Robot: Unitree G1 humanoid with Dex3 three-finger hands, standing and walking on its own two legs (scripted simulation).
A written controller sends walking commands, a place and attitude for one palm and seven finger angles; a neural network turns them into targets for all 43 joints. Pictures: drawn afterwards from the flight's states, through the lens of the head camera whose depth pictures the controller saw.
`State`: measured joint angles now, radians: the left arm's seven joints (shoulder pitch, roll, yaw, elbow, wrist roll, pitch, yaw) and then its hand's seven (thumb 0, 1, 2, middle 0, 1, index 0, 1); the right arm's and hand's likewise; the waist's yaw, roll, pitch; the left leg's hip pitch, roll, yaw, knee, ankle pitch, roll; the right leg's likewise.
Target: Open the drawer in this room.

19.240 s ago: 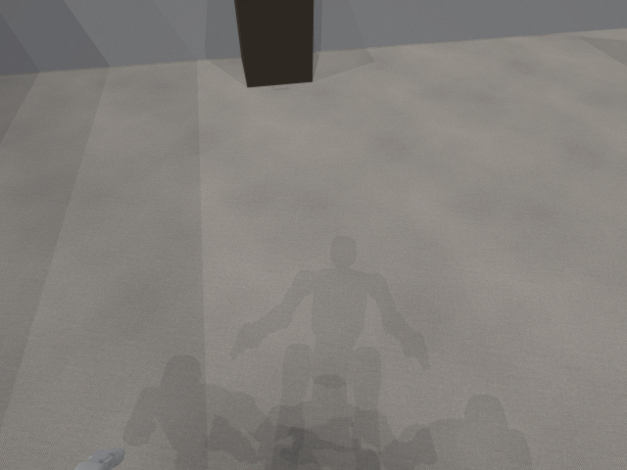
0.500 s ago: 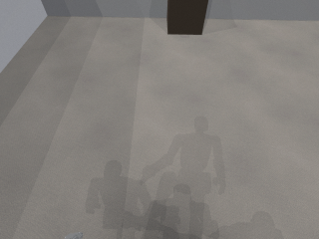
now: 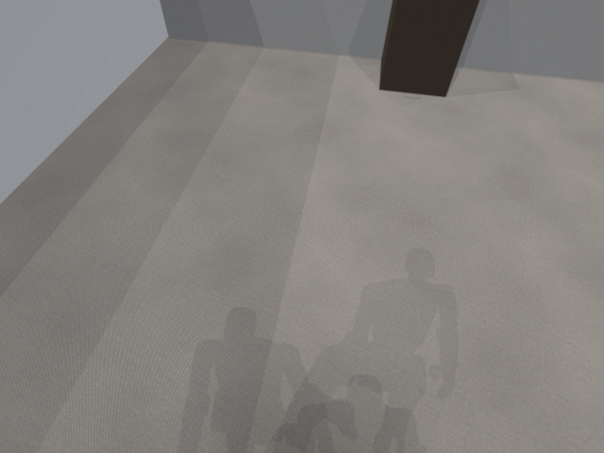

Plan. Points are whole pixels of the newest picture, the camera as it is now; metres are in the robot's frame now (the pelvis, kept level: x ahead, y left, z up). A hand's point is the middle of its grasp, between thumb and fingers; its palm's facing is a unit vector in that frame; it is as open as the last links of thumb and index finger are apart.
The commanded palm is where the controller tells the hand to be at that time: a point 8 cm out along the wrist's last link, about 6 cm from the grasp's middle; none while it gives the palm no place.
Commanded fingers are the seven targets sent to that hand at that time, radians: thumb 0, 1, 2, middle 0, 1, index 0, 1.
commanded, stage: turn or walk to find it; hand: left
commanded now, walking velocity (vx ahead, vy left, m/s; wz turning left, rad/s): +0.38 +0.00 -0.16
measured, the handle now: out of the picture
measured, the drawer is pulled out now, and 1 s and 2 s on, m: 0.00 0.00 0.00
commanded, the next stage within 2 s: none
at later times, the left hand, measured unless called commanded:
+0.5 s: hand (234, 323) +0.35 +0.17 -0.16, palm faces -0.15 -0.97 -0.21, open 7.4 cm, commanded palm none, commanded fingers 0.00 0.90 0.90 -0.20 -0.30 -0.20 -0.30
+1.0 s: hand (242, 321) +0.36 +0.16 -0.18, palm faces +0.04 -0.98 -0.19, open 7.3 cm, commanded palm none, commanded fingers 0.00 0.90 0.90 -0.20 -0.30 -0.20 -0.30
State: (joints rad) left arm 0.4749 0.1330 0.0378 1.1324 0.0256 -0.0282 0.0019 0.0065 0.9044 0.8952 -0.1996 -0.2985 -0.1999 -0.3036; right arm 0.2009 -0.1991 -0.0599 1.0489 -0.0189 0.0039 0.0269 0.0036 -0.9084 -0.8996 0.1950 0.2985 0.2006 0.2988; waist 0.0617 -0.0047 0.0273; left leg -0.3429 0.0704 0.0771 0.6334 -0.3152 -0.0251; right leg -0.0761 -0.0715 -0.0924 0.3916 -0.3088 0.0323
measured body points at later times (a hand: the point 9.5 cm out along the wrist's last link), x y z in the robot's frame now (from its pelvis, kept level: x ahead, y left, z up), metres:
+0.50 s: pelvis +0.18 +0.00 -0.01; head +0.21 -0.01 +0.44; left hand +0.36 +0.22 -0.14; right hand +0.03 -0.18 -0.16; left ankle +0.04 +0.12 -0.74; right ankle +0.31 -0.13 -0.72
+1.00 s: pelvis +0.39 -0.03 +0.00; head +0.41 -0.02 +0.45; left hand +0.36 +0.21 -0.16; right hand +0.49 -0.27 -0.14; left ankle +0.50 +0.09 -0.72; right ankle +0.32 -0.13 -0.74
